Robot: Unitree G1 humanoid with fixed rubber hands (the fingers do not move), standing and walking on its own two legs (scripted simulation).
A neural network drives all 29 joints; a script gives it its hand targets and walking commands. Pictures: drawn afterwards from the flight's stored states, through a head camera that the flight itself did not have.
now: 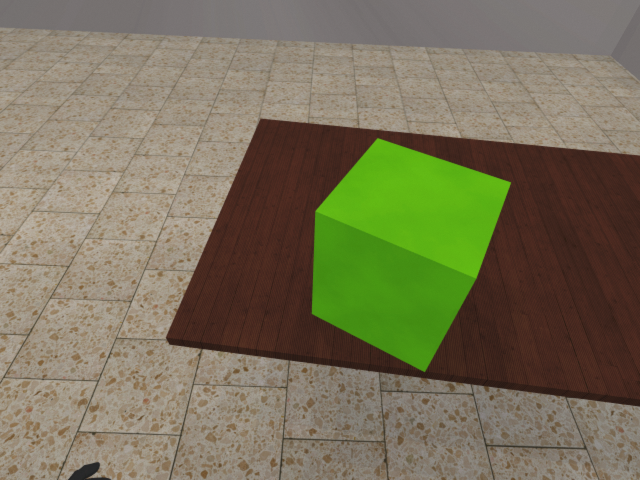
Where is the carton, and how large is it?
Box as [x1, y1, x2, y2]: [312, 138, 510, 371]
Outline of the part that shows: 377,138 315,211 312,313 424,371 477,275 510,182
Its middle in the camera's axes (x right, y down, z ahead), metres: +0.13 +0.03 +0.62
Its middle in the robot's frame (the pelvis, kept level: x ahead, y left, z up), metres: +0.47 -0.10 +0.00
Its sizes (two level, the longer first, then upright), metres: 0.210 0.200 0.250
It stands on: a table, 0.65 m high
